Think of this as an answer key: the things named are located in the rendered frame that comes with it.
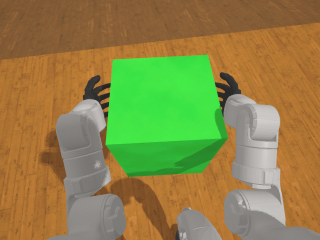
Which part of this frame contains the robot left forearm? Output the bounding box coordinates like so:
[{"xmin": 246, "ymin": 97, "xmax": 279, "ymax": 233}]
[{"xmin": 56, "ymin": 99, "xmax": 111, "ymax": 232}]

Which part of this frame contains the right robot shin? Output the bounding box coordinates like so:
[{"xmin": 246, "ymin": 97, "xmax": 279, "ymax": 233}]
[{"xmin": 179, "ymin": 207, "xmax": 191, "ymax": 240}]

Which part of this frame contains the robot left hand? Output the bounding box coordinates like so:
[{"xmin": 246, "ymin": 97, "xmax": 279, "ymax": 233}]
[{"xmin": 83, "ymin": 75, "xmax": 111, "ymax": 118}]

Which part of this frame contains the robot right hand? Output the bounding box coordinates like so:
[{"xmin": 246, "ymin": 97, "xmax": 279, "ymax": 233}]
[{"xmin": 215, "ymin": 72, "xmax": 241, "ymax": 117}]

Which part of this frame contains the robot right thigh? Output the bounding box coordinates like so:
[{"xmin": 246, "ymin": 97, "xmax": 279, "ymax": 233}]
[{"xmin": 176, "ymin": 209, "xmax": 222, "ymax": 240}]

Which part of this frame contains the right robot upper arm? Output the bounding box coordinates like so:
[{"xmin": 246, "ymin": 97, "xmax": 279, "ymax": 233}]
[{"xmin": 224, "ymin": 189, "xmax": 320, "ymax": 240}]

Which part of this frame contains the left robot upper arm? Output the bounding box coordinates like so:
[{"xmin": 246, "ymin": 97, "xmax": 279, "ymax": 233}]
[{"xmin": 47, "ymin": 193, "xmax": 127, "ymax": 240}]

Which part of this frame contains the robot right forearm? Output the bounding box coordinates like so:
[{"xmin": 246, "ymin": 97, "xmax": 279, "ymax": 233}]
[{"xmin": 223, "ymin": 94, "xmax": 286, "ymax": 223}]

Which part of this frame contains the carton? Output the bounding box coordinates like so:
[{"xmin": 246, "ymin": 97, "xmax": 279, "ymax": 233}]
[{"xmin": 105, "ymin": 55, "xmax": 228, "ymax": 177}]

